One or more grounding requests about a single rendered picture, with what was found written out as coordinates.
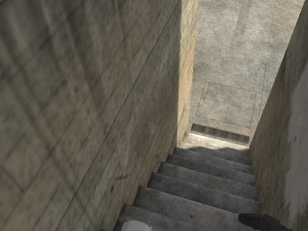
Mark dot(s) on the robot left thigh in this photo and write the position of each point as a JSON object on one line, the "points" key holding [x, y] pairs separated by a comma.
{"points": [[134, 225]]}

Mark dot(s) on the right robot hand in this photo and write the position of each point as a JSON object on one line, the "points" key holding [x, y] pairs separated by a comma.
{"points": [[262, 222]]}

